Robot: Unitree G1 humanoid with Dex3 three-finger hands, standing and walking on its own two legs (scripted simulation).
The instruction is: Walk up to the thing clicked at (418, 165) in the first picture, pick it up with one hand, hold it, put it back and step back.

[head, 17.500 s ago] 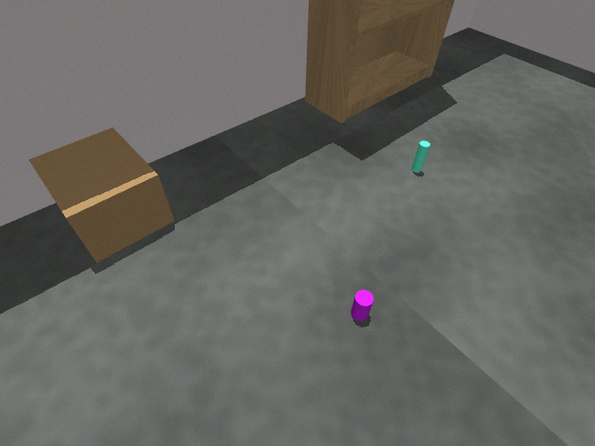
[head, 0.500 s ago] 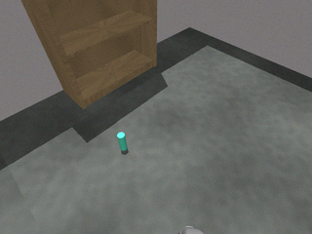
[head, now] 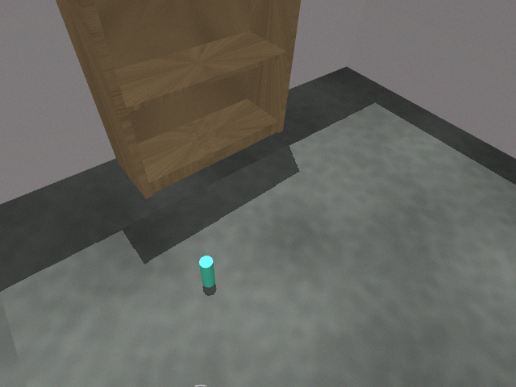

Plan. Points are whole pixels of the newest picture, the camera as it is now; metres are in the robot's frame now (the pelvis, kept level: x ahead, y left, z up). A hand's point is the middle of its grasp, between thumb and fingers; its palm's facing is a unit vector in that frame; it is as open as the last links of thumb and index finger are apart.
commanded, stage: walk up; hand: left
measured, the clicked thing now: (207, 272) +0.64 +0.19 -0.67
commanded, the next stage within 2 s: stand in 1.96 s
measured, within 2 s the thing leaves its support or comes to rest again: neither
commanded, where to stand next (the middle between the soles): +0.29 -0.01 m, yaw -1 degrees
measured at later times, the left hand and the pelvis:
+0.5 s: hand (121, 335) +0.23 +0.24 -0.11, palm faces -0.04 -0.89 -0.46, open 7.4 cm; pelvis +0.15 -0.04 +0.00, yaw -1 degrees
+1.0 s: hand (127, 321) +0.27 +0.25 -0.15, palm faces -0.03 -0.93 -0.36, open 7.4 cm; pelvis +0.19 -0.01 +0.00, yaw +0 degrees
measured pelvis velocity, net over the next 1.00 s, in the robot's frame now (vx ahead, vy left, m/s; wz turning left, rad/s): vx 0.19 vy -0.01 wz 0.00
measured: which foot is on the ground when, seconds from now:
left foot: down 0.00-0.38, up 0.40-0.72, down 0.74-1.00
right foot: down 0.00-0.00, up 0.02-0.36, down 0.38-1.00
